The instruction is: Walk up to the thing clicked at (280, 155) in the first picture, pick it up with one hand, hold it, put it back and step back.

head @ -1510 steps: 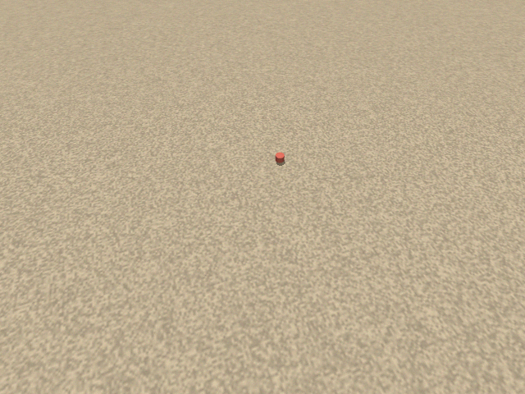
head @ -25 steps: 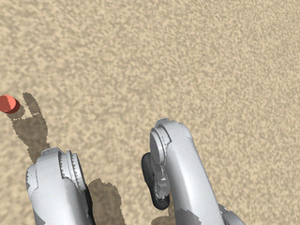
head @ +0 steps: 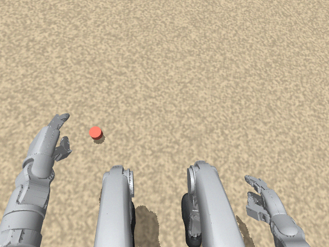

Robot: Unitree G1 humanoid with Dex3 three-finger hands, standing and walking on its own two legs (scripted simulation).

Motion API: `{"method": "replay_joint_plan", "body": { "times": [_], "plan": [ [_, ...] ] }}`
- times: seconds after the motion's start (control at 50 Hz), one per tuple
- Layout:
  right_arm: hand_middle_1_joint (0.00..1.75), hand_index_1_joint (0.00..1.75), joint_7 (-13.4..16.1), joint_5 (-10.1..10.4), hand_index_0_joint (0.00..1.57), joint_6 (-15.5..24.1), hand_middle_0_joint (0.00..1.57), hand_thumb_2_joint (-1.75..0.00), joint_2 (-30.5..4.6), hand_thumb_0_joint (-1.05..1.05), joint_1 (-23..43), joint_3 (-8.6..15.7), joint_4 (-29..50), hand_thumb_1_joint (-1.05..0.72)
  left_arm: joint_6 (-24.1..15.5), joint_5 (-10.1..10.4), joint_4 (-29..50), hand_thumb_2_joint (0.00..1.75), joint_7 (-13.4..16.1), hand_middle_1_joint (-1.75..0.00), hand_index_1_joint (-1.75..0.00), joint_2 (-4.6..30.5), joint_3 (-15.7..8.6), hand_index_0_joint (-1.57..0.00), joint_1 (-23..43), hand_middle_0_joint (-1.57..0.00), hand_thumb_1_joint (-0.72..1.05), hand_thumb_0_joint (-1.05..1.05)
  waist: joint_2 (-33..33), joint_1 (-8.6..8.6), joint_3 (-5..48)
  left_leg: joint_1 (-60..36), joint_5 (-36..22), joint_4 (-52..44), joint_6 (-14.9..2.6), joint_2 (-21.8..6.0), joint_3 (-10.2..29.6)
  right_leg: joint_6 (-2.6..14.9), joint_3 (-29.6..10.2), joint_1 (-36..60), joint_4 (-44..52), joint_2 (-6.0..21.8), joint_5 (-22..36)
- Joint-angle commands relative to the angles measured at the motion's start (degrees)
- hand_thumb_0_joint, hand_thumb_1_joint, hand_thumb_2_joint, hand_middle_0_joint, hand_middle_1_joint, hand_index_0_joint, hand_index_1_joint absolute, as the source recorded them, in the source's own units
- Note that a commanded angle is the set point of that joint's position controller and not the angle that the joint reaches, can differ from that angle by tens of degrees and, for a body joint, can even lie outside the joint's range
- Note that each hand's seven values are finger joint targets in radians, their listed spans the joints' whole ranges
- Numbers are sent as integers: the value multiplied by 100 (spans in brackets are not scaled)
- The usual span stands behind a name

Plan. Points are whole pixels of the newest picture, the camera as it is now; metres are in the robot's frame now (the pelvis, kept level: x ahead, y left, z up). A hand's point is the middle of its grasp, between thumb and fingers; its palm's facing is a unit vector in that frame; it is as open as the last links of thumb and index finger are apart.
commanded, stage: home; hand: left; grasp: from above
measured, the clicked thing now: (96, 133) +0.50 +0.27 -0.46
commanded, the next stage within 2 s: none
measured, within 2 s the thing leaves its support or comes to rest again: neither
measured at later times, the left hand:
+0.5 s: hand (45, 175) +0.26 +0.20 +0.11, palm faces +0.12 -0.97 -0.23, open 7.4 cm
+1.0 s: hand (2, 204) +0.23 +0.19 +0.19, palm faces +0.15 -0.97 -0.20, open 7.4 cm
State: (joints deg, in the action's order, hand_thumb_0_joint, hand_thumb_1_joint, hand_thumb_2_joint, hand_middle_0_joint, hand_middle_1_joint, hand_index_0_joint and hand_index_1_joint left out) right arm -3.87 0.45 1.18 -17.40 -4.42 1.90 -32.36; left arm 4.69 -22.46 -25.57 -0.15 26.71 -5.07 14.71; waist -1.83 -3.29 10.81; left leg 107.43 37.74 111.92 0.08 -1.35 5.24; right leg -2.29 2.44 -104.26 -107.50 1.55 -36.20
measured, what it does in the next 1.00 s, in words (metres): rises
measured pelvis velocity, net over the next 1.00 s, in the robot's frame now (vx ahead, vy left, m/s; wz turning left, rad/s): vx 0.09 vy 0.00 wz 0.08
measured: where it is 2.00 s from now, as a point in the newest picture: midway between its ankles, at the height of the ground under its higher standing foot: (160, 234)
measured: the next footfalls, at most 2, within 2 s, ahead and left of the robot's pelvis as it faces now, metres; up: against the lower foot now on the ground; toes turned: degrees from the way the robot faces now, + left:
none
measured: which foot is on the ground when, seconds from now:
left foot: down 0.00-1.00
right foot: down 0.00-1.00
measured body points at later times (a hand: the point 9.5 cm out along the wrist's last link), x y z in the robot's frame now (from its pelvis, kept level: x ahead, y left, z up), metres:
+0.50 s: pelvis +0.05 -0.01 +0.18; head +0.13 +0.02 +0.63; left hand +0.26 +0.25 +0.12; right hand +0.22 -0.24 +0.10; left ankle +0.08 +0.12 -0.44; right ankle +0.09 -0.14 -0.44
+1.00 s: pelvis +0.09 +0.00 +0.24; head +0.10 +0.01 +0.69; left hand +0.22 +0.24 +0.21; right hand +0.28 -0.23 +0.18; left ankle +0.08 +0.12 -0.44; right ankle +0.09 -0.14 -0.44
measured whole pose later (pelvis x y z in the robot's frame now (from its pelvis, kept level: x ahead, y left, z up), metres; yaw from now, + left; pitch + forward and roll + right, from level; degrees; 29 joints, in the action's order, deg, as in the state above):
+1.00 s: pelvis +0.09 +0.00 +0.24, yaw +5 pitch +11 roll -3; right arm 10.5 0.0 13.9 -12.4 -15.0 -2.0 -30.1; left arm 26.2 3.0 7.1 1.1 12.2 -2.1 -28.8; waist -2.9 -1.7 10.0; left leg 40.1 28.7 58.0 0.6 -2.1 3.4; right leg -1.7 3.8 -36.9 -53.4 1.4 -27.0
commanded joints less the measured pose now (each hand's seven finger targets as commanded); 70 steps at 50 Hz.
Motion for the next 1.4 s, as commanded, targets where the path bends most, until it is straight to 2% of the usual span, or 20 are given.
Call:
{"method": "replay_joint_plan", "body": {
  "times": [0.0, 0.04, 0.06, 0.1, 0.12, 0.16, 0.2, 0.26, 0.36, 0.4, 0.44, 0.5, 0.58, 0.7, 0.78, 0.8, 0.86, 0.94, 1.12, 1.38],
  "plan": [
    [30, 30, 268, 118, 20, 277, 20, -90, -795, 0, -451, 306, 646, -90, 181, 752, 1929, 90, 218, -30, -30, 779, -394, -20, 504, -20, 90, 0, -690, -142, 3036, -3089, -245, -2262, -124, 74, -46, 373, 71, 2232, 1866, -162, 525],
    [30, 30, 378, 133, 20, 332, 20, -90, -755, 0, -347, 260, 647, -90, 390, 1074, 2005, 90, 246, -30, -30, 599, -319, -20, 279, -20, 90, 0, -614, -237, 2773, -3281, -148, -2536, -126, 67, -19, 355, 37, 2409, 2155, -148, 428],
    [30, 30, 440, 138, 20, 365, 20, -90, -752, 0, -285, 248, 683, -90, 472, 1224, 2217, 90, 268, -30, -30, 659, -414, -20, 244, -20, 90, 0, -701, -172, 2780, -3476, -73, -2702, -115, 54, 31, 350, 18, 2501, 2248, -132, 387],
    [30, 30, 535, 165, 20, 429, 20, -90, -678, 0, -220, 210, 753, -90, 675, 1472, 2127, 90, 294, -30, -30, 448, -374, -20, -373, -20, 90, 0, -529, -174, 2545, -3690, -55, -2966, -113, 44, 34, 341, 10, 2738, 2519, -143, 356],
    [30, 30, 572, 171, 20, 458, 20, -90, -652, 0, -196, 175, 793, -90, 748, 1605, 2369, 90, 312, -30, -30, 402, -357, -20, -413, -20, 90, 0, -556, -162, 2548, -3805, 44, -3119, -120, 54, 73, 333, -10, 2871, 2648, -132, 297],
    [30, 30, 673, 196, 20, 523, 20, -90, -551, 0, -236, 121, 888, -90, 927, 1831, 2640, 90, 373, -30, -30, 299, -413, -20, -744, -20, 90, 0, -512, -110, 2604, -4150, -168, -3352, -123, 68, -27, 333, -43, 3386, 3024, -147, 434],
    [30, 30, 769, 222, 20, 586, 20, -90, -458, 0, -316, 46, 855, -90, 1113, 2002, 2733, 90, 422, -30, -30, 114, -336, -20, -1026, -20, 90, 0, -364, -200, 2470, -4388, -494, -3540, -128, 71, -100, 326, -69, 3821, 3362, -154, 675],
    [30, 30, 934, 238, 20, 703, 20, -90, -370, 0, -446, -57, 835, -90, 1342, 2291, 2825, 90, 488, -30, -30, -121, -378, -20, -1510, -20, 90, 0, -337, -137, 2168, -4867, -800, -3997, -98, 46, -29, 318, -64, 4284, 3762, -166, 936],
    [30, 30, 1214, 226, 20, 930, 20, -90, -256, 0, -643, -151, 826, -90, 1534, 2556, 2994, 90, 489, -30, -30, -406, -406, -20, -2297, -20, 90, 0, -238, -81, 1808, -5532, -1432, -4582, -99, 60, -122, 306, -52, 5195, 4465, -183, 1457],
    [30, 30, 1299, 203, 20, 1010, 20, -90, -245, 0, -708, -166, 855, -90, 1589, 2612, 3179, 90, 469, -30, -30, -542, -307, -20, -2469, -20, 90, 0, -341, -112, 1558, -5828, -1487, -4927, -69, 54, -87, 284, -15, 5394, 4714, -187, 1508],
    [30, 30, 1378, 180, 20, 1083, 20, -90, -205, 0, -791, -173, 902, -90, 1648, 2646, 3353, 90, 479, -30, -30, -556, -378, -20, -2850, -20, 90, 0, -318, -48, 1392, -6101, -1517, -5196, -74, 73, -112, 263, 8, 5742, 5048, -194, 1551],
    [30, 30, 1441, 146, 20, 1167, 20, -90, -172, 0, -938, -169, 935, -90, 1704, 2645, 3621, 90, 439, -30, -30, -704, -245, -20, -3326, -20, 90, 0, -352, -19, 1222, -6537, -2037, -5543, -39, 71, -166, 263, 64, 6170, 5354, -231, 1966],
    [30, 30, 1499, 118, 20, 1252, 20, -90, -124, 0, -1019, -159, 1058, -90, 1815, 2623, 4058, 90, 409, -30, -30, -819, -128, -20, -3895, -20, 90, 0, -344, 47, 970, -6955, -2341, -5899, -30, 93, -249, 262, 134, 6595, 5743, -274, 2190],
    [30, 30, 1541, 59, 20, 1406, 20, -90, -132, 0, -960, -132, 1110, -90, 1926, 2626, 4363, 90, 293, -30, -30, -907, -41, -20, -4306, -20, 90, 0, -63, 19, 406, -7073, -2210, -6219, -85, 132, -287, 225, 192, 6890, 6190, -282, 2062],
    [30, 30, 1535, 37, 20, 1482, 20, -90, -199, 0, -943, -85, 1127, -90, 1943, 2584, 4474, 90, 199, -30, -30, -880, 6, -20, -4287, -20, 90, 0, -30, -21, 266, -7252, -2375, -6311, -74, 115, -293, 218, 242, 6891, 6197, -290, 2152],
    [30, 30, 1538, 27, 20, 1507, 20, -90, -201, 0, -941, -92, 1097, -90, 1948, 2575, 4401, 90, 189, -30, -30, -891, -15, -20, -4322, -20, 90, 0, 32, 33, 216, -7250, -2383, -6314, -75, 113, -302, 217, 255, 6933, 6186, -283, 2151],
    [30, 30, 1529, -7, 20, 1555, 20, -90, -215, 0, -959, -63, 1050, -90, 1893, 2556, 4395, 90, 133, -30, -30, -882, 7, -20, -4124, -20, 90, 0, 2, -31, 333, -7349, -2557, -6241, -73, 136, -312, 202, 219, 6977, 6172, -262, 2341],
    [30, 30, 1515, -32, 20, 1592, 20, -90, -209, 0, -855, -76, 1041, -90, 1853, 2518, 4381, 90, 125, -30, -30, -833, -53, -20, -4171, -20, 90, 0, -104, 72, 312, -7375, -2410, -6295, -55, 142, -320, 199, 213, 7014, 6188, -246, 2197],
    [30, 30, 1488, -51, 20, 1596, 20, -90, -225, 0, -804, -83, 992, -90, 1811, 2499, 4376, 90, 156, -30, -30, -843, -9, -20, -4247, -20, 90, 0, -139, 95, 346, -7425, -2551, -6348, -33, 113, -262, 219, 251, 7096, 6130, -275, 2281],
    [30, 30, 1498, -35, 20, 1595, 20, -90, -228, 0, -829, -59, 1012, -90, 1835, 2516, 4334, 90, 159, -30, -30, -839, -30, -20, -4241, -20, 90, 0, -116, 120, 299, -7342, -2283, -6393, -34, 93, -277, 220, 232, 7025, 6173, -274, 2033]
  ]
}}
